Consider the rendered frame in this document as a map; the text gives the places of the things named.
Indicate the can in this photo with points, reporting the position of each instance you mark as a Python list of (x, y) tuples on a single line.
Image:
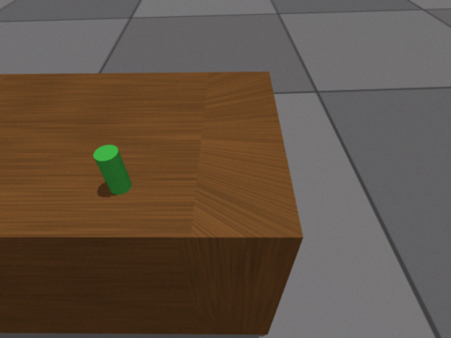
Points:
[(113, 169)]

